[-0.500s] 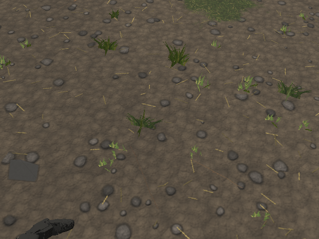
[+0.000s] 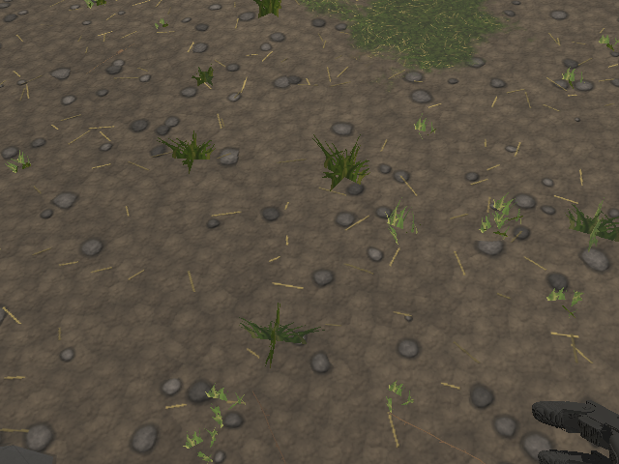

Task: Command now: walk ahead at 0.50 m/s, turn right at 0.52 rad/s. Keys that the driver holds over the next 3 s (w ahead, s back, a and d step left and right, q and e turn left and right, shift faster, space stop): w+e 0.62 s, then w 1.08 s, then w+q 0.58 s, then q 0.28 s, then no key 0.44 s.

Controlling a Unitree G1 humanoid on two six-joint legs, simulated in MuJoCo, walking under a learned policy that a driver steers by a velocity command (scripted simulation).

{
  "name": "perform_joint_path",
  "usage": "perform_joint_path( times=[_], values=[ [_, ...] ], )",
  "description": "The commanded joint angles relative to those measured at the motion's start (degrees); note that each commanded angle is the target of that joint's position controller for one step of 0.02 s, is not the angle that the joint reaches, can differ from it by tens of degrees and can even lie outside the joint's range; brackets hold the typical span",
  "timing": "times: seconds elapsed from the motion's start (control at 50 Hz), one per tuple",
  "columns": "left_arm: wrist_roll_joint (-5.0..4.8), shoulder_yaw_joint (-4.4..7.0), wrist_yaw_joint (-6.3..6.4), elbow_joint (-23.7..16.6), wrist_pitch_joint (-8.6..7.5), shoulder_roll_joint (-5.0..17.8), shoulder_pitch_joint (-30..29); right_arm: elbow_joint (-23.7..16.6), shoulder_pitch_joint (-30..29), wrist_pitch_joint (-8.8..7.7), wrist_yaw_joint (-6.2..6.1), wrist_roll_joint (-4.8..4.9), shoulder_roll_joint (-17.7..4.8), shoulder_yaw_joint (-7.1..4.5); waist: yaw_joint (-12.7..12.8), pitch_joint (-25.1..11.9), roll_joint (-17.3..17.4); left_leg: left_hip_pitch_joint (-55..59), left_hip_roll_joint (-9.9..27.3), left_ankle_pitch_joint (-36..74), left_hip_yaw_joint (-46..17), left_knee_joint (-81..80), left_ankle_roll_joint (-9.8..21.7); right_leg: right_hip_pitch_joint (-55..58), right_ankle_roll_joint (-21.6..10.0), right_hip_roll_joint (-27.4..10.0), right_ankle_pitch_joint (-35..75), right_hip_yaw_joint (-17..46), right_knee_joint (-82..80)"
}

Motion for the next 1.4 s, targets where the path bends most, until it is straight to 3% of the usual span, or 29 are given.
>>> perform_joint_path(
  times=[0.02,0.04,0.06,0.08,0.1,0.12,0.14,0.2,0.38,0.48,0.52,0.56,0.58,0.6,0.62,0.64,0.68,0.76,0.88,0.98,1.04,1.08,1.1,1.12,1.14,1.16,1.2,1.28,1.4],
  values=[
    [0.07,2.36,0.47,-3.8,-0.06,8.9,-1.7,-3.4,1.3,-1.56,-0.07,0.46,-7.6,-2.88,-5.4,-2.5,-8.1,12.6,-1.0,-2.4,1.5,-3.5,2.3,-4.2,-6.0,-13.1,15.0,13.2,0.8],
    [0.38,1.84,0.31,-4.4,-0.12,7.4,-2.2,-2.3,6.4,-1.75,-0.47,0.0,-9.1,-3.71,-8.1,-5.6,-7.6,21.1,0.6,-3.0,1.2,-4.6,4.2,-6.1,-4.3,-10.5,17.0,11.6,6.7],
    [1.27,0.62,0.02,-5.6,-0.4,4.1,-2.7,-1.6,14.9,-1.8,-1.04,-0.93,-12.3,-4.62,-11.9,-13.2,-2.5,34.9,9.8,-6.4,-6.9,-3.2,8.0,-12.5,-2.4,-7.3,11.0,7.1,21.5],
    [-0.11,-0.59,0.04,-7.3,-0.96,0.5,4.9,0.4,19.8,-0.77,-0.89,-1.3,-16.3,-5.69,-9.2,-20.6,15.4,52.1,22.2,-17.5,-30.7,-6.7,16.9,-31.2,0.9,0.2,-13.1,-1.0,38.9],
    [-0.69,0.21,0.21,-6.3,-0.99,5.8,4.9,0.3,19.5,-0.4,-0.5,-0.27,-11.8,-4.78,-9.7,-17.4,13.0,50.0,23.6,-28.4,-37.6,-9.6,16.9,-38.8,1.6,-4.5,-15.3,-0.6,47.6],
    [-0.46,1.18,0.19,-6.7,-0.69,9.0,-0.3,-0.1,17.1,-0.2,-0.62,-0.13,-8.4,-3.84,-10.9,-10.0,7.1,43.5,21.0,-27.4,-29.3,-10.6,14.6,-40.7,2.0,-6.4,-10.0,-0.9,50.4],
    [0.07,1.29,0.25,-7.2,-0.39,8.7,-3.3,-0.2,14.4,0.03,-0.61,-0.51,-7.3,-3.34,-10.0,-5.8,3.3,37.0,18.5,-19.9,-21.8,-11.5,13.2,-39.4,2.6,-8.2,-5.8,-2.7,50.0],
    [0.06,1.41,-0.62,-8.6,0.29,6.1,-5.1,1.1,11.0,-0.05,-0.56,-1.02,-5.3,-2.69,-7.2,-1.0,5.6,26.3,13.9,-8.5,-9.3,-15.9,12.3,-35.0,3.2,-11.7,-0.3,-4.0,45.3],
    [0.5,-0.04,-2.73,-12.8,0.16,2.6,-16.0,5.1,12.4,0.06,-1.0,-0.2,-10.1,-4.15,-9.3,1.2,1.7,26.5,13.1,4.8,8.7,-19.3,12.2,-33.9,3.5,-11.9,18.9,-8.5,23.2],
    [0.38,0.18,-4.12,-16.1,0.24,3.5,-22.0,7.4,15.6,1.5,-1.14,1.17,-12.6,-4.9,-10.0,2.7,2.1,33.4,15.4,12.5,13.1,-15.7,10.0,-32.1,0.3,-9.8,14.4,-12.3,15.4],
    [0.78,1.31,-4.17,-16.2,0.64,5.6,-18.9,7.4,15.4,2.23,-1.52,1.62,-14.5,-5.45,-7.2,-0.4,4.0,35.3,15.3,31.6,15.5,-7.5,8.8,-25.1,-2.1,-6.0,8.4,-15.7,14.5],
    [0.57,4.42,-3.17,-12.2,1.26,10.8,-2.7,7.0,15.1,2.79,-2.01,1.63,-13.6,-4.95,1.7,-9.0,2.1,26.9,12.2,35.2,18.5,14.6,5.8,-1.4,-6.2,-1.9,11.4,-16.0,9.9],
    [0.2,5.9,-1.84,-11.0,1.81,16.4,3.2,5.1,17.7,2.34,-1.88,-0.72,-8.4,-3.17,1.5,-14.1,-9.0,6.9,7.5,2.0,18.8,34.7,2.8,17.7,-11.7,-14.0,10.5,3.9,9.2],
    [0.12,5.55,-2.2,-13.1,0.83,19.0,0.9,2.3,19.2,0.46,-1.15,-1.02,-5.1,-1.38,-2.4,-23.0,-16.8,-9.9,-3.1,-34.7,7.3,50.2,1.0,28.5,-21.8,-25.3,-1.1,36.5,-1.0],
    [0.43,3.99,-2.65,-13.2,0.04,13.5,0.9,1.6,12.8,-0.97,-0.32,1.05,-10.7,-2.74,1.3,-20.5,-8.8,-16.1,0.4,-31.1,0.2,52.3,2.0,26.9,-18.6,-24.2,-4.1,33.0,-4.4],
    [0.76,3.12,-2.63,-12.4,-0.54,11.0,-0.8,1.0,10.4,-1.73,0.06,2.22,-10.8,-2.55,0.2,-12.8,-7.4,-17.1,2.7,-25.9,1.6,49.0,3.1,19.2,-16.1,-22.5,-0.8,24.1,-4.7],
    [1.28,1.77,-2.43,-12.8,-0.96,7.2,-7.7,2.6,10.7,-1.45,-0.76,-0.09,-9.9,-2.65,-4.6,-5.8,-2.1,-10.2,6.9,-18.8,2.3,39.4,2.8,4.2,-12.7,-18.1,12.5,12.7,-5.8],
    [1.79,1.52,-1.71,-11.5,-1.99,7.5,-8.8,3.7,12.9,0.76,-0.68,-0.67,-7.7,-2.29,-7.2,-4.2,-4.1,-3.8,7.5,-13.7,3.6,32.5,0.0,-6.3,-13.5,-16.0,24.9,4.9,-9.6],
    [1.18,1.61,-0.67,-7.7,-2.03,8.8,-4.4,1.1,1.4,0.5,0.1,-0.2,-4.7,-0.94,-2.7,-0.1,-4.6,-3.0,4.9,7.1,4.8,10.1,-0.4,-6.4,-9.7,-13.2,19.1,-1.7,-11.4],
    [0.72,1.92,-0.57,-4.3,-1.4,9.5,0.0,-1.1,-4.0,-0.23,1.51,0.36,-5.9,-1.12,-1.0,2.4,-5.1,-5.2,3.3,4.4,4.2,2.3,2.3,2.3,-9.1,-17.7,18.5,1.3,-8.4],
    [0.71,2.27,-0.22,-3.3,-0.61,10.2,-0.2,-0.8,-0.8,-0.49,1.87,0.23,-7.2,-1.65,-3.3,1.0,-6.7,-0.5,1.8,-2.7,5.4,0.2,4.9,6.6,-7.3,-19.0,28.3,2.1,-3.7],
    [1.2,1.55,-0.07,-3.6,-0.18,8.9,-1.3,2.4,11.7,-0.62,1.2,-0.18,-10.8,-3.52,-9.8,-8.1,-5.5,19.2,1.1,-0.8,6.8,-0.4,8.4,2.9,-4.5,-14.0,40.8,-2.0,12.0],
    [2.57,0.22,0.04,-5.0,-0.41,5.6,1.2,3.4,20.7,-0.56,0.93,-0.91,-15.0,-4.47,-11.8,-17.7,2.0,38.3,12.4,1.3,-6.8,2.6,13.6,-10.5,-1.9,-8.9,25.1,-4.6,30.4],
    [1.31,-0.95,-0.28,-4.8,-1.46,1.4,7.6,5.4,24.3,-0.07,1.39,-0.41,-16.3,-4.97,-9.6,-23.4,17.5,52.8,21.5,-14.5,-32.4,-5.9,20.9,-29.9,1.5,-0.3,-13.3,-5.1,47.0],
    [0.27,0.08,-0.53,-4.6,-2.07,7.1,2.9,5.2,23.8,0.04,1.42,0.88,-11.1,-3.53,-11.9,-18.9,10.4,50.7,20.4,-25.7,-34.2,-10.0,18.7,-36.6,1.1,-3.4,-14.5,-0.5,52.3],
    [-0.45,0.68,-0.72,-6.3,-2.42,9.1,-3.2,4.6,19.4,0.27,1.11,0.73,-9.4,-2.88,-11.7,-10.6,6.1,43.1,18.9,-24.7,-26.1,-11.3,16.4,-39.4,0.8,-6.4,-9.1,-2.7,52.0],
    [0.96,0.68,-0.61,-7.2,-2.58,7.9,-7.4,3.8,13.8,0.55,0.98,-0.59,-7.8,-2.16,-8.8,-3.1,1.0,29.6,15.1,-13.0,-16.7,-14.2,15.7,-36.2,1.2,-10.6,-1.3,-5.2,46.2],
    [1.24,0.32,-0.55,-6.2,-1.33,4.7,-4.8,4.7,12.7,-0.22,0.84,-0.26,-7.4,-1.93,-5.7,-2.3,3.4,22.4,12.0,-1.3,-7.7,-18.4,16.5,-31.1,3.0,-12.7,2.7,-6.6,39.3],
    [1.48,-0.67,-1.09,-8.8,-2.04,2.3,-15.7,7.2,16.0,0.59,-0.19,0.36,-9.7,-2.48,-8.7,0.5,2.1,22.7,9.2,4.0,1.1,-20.7,14.4,-31.5,4.3,-11.9,20.6,-8.9,18.9]
  ],
)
